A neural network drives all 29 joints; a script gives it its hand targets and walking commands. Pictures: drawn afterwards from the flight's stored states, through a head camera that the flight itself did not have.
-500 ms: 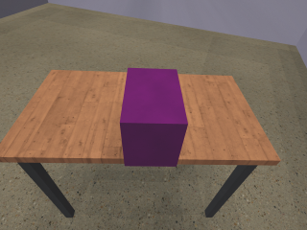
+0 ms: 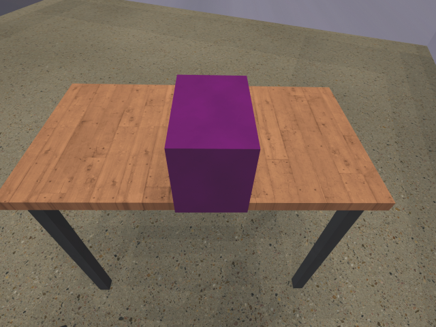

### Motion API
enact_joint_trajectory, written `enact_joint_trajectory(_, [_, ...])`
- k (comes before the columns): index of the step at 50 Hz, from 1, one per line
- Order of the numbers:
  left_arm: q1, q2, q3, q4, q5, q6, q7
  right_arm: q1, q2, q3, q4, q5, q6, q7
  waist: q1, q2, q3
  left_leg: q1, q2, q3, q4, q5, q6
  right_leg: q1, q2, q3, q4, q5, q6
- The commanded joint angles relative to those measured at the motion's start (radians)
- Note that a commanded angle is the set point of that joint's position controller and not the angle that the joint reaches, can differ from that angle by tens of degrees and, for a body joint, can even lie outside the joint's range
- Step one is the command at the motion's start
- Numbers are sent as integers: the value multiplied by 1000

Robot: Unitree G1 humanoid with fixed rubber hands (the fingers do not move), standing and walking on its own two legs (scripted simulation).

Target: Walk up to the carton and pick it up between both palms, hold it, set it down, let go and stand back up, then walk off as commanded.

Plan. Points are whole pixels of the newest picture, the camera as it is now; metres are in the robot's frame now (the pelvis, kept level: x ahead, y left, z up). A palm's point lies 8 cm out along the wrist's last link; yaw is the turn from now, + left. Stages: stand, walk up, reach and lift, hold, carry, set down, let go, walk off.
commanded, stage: walk off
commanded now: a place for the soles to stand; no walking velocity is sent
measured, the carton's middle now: (211, 142) +0.51 +0.01 +0.05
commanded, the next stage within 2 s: none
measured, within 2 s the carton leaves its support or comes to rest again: neither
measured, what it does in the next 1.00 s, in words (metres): walks backwards: left foot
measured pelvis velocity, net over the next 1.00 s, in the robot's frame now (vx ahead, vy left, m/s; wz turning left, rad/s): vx -0.28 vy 0.05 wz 0.03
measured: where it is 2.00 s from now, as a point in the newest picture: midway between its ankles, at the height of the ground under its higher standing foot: outside the picture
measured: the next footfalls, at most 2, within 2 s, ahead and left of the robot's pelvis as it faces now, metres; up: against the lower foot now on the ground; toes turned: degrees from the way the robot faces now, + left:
left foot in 0.58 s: -0.13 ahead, +0.11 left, +0.00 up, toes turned -2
right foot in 1.20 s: -0.33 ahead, -0.06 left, +0.00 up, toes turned +7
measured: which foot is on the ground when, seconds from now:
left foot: down 0.00-0.08, up 0.10-0.56, down 0.58-1.00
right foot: down 0.00-0.58, up 0.60-1.00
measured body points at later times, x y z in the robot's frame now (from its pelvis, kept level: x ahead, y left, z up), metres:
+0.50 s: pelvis -0.14 +0.01 -0.02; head -0.09 -0.01 +0.42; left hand -0.01 +0.32 -0.12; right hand -0.06 -0.32 -0.14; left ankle -0.18 +0.10 -0.68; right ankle +0.00 -0.11 -0.73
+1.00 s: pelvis -0.28 +0.05 -0.01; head -0.25 +0.08 +0.44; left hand -0.27 +0.39 -0.14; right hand -0.19 -0.27 -0.09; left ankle -0.17 +0.11 -0.73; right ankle -0.33 -0.12 -0.66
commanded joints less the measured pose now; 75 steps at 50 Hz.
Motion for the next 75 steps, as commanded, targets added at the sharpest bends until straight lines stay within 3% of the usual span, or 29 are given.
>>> enact_joint_trajectory(1, [86,206,66,-93,7,6,17,-138,-312,-137,-138,-28,5,-20,44,243,19,-329,313,-262,-153,315,301,42,-1,44,268,-232,-4])
enact_joint_trajectory(3, [124,209,61,-93,4,-4,12,-184,-274,-121,-157,-28,8,-19,99,161,42,-321,193,-157,26,234,197,60,-64,99,-24,-94,-28])
enact_joint_trajectory(4, [115,244,67,-87,7,-20,15,-101,-238,-111,-148,-20,15,-16,65,10,-15,-210,74,-80,190,148,138,48,-127,174,-204,193,-42])
enact_joint_trajectory(5, [90,306,72,-107,8,-18,17,-58,-190,-98,-154,-3,25,-14,55,-192,-28,-282,-94,-8,397,-253,72,41,-294,406,-256,457,-118])
enact_joint_trajectory(8, [-74,314,81,-153,23,-11,33,-23,-226,-123,-114,-11,52,-30,7,-130,16,-211,-182,-200,732,-328,63,-214,-317,455,-338,190,-148])
enact_joint_trajectory(10, [-143,261,85,-161,14,-10,34,35,-226,-124,-85,2,50,-22,-22,-156,69,-261,-181,-196,793,-206,47,-178,-209,316,-284,156,-128])
enact_joint_trajectory(21, [-34,253,79,-173,-4,0,50,31,-224,-126,-107,2,54,-17,42,-137,-87,-248,-125,-128,582,-314,12,34,-307,353,-203,268,-240])
enact_joint_trajectory(26, [-127,281,83,-182,6,11,54,154,-238,-133,-84,4,54,0,-15,-194,-139,-115,-49,-144,375,-281,30,-64,-330,363,-202,54,-213])
enact_joint_trajectory(28, [-176,276,78,-151,5,24,42,211,-223,-152,-34,-11,42,1,-61,-212,-122,87,-42,-102,123,-207,66,-248,-250,281,-171,-34,-131])
enact_joint_trajectory(29, [-175,252,72,-127,3,36,43,231,-218,-146,-13,-11,42,3,-96,-75,-115,132,-4,-177,-48,-188,86,-325,-146,210,-9,-185,-63])
enact_joint_trajectory(30, [-130,191,51,-100,-9,46,50,145,-232,-139,-57,-32,42,3,-80,133,-15,-2,110,-425,-218,-382,99,-429,44,120,306,-226,0])
enact_joint_trajectory(31, [-87,194,63,-91,0,57,51,40,-291,-141,-101,-43,29,-4,-25,176,0,-161,277,-633,-285,-301,113,-432,103,191,505,-258,36])
enact_joint_trajectory(32, [-102,240,84,-106,8,54,63,-30,-355,-157,-105,-38,32,-7,-49,190,68,-367,320,-699,-403,-490,142,-335,125,243,598,-256,39])
enact_joint_trajectory(33, [-104,284,98,-79,3,51,60,-140,-349,-154,-118,-39,24,-23,-26,104,125,-399,281,-656,-433,-589,106,-316,137,285,664,-185,45])
enact_joint_trajectory(35, [-20,294,89,-31,-29,35,51,-178,-265,-135,-130,-27,8,-32,14,44,64,-160,154,-436,-282,-310,-4,-343,126,297,614,-89,50])
enact_joint_trajectory(38, [36,283,81,-57,-26,32,51,-111,-216,-133,-148,-25,0,-24,3,52,-53,46,157,-385,-198,-159,56,-326,119,252,617,-141,45])
enact_joint_trajectory(41, [91,279,83,-56,-18,42,53,-87,-221,-145,-147,-18,4,-27,1,74,-5,-19,164,-389,-274,-266,-30,-297,114,261,550,-119,40])
enact_joint_trajectory(48, [216,264,77,-40,-28,31,46,-94,-226,-152,-159,-28,24,-18,20,178,-12,0,157,-321,-285,-332,83,-169,76,175,406,-188,15])
enact_joint_trajectory(50, [254,278,83,-17,-17,34,30,-68,-240,-149,-157,-20,21,-18,24,184,-38,-41,159,-332,-335,-382,54,-69,71,137,353,-204,15])
enact_joint_trajectory(53, [269,263,89,-19,-11,28,17,-91,-251,-151,-150,-28,24,-17,32,217,-27,-120,170,-307,-326,-412,140,1,58,92,277,-285,3])
enact_joint_trajectory(57, [378,245,91,-2,0,42,-5,-137,-282,-156,-150,-28,28,-21,75,273,-16,-219,163,-285,-383,-456,99,118,64,17,116,-331,-23])
enact_joint_trajectory(58, [382,231,89,-9,-6,36,-8,-134,-279,-153,-156,-31,28,-23,85,204,-54,-193,154,-295,-315,-416,84,138,41,28,-44,-284,-43])
enact_joint_trajectory(60, [397,238,93,-7,-4,35,-15,-126,-255,-158,-151,-19,31,-39,127,-45,13,-295,19,-186,104,-446,23,95,-46,263,-247,-313,-99])
enact_joint_trajectory(61, [201,288,82,-37,-1,13,2,-79,-185,-135,-110,-4,32,-37,65,-268,83,-332,-178,-64,476,-281,12,-155,-233,601,-448,-488,-119])
enact_joint_trajectory(62, [92,282,90,-92,12,30,7,-106,-222,-152,-92,3,33,-54,58,-184,210,-348,-206,-176,640,-260,-12,-376,-267,686,-540,-533,-117])
enact_joint_trajectory(65, [-99,246,85,-140,4,6,24,34,-244,-143,-14,4,27,-36,-46,-82,239,-244,-180,-192,748,-121,-9,-368,-172,456,-488,-304,-13])
enact_joint_trajectory(66, [-111,235,86,-128,1,-2,20,90,-248,-135,10,16,23,-27,-63,-97,178,-193,-181,-161,749,-91,-15,-279,-129,385,-434,-242,-41])
enact_joint_trajectory(70, [56,220,77,-106,19,-8,11,46,-222,-103,2,21,3,-16,42,-143,-24,-283,-132,-122,421,-196,-37,159,-151,389,-401,-323,-61])
enact_joint_trajectory(75, [113,246,87,-52,1,-20,2,73,-214,-103,46,22,-18,-7,44,-141,-120,-297,-123,-75,272,-272,8,317,-190,382,-380,-287,-98])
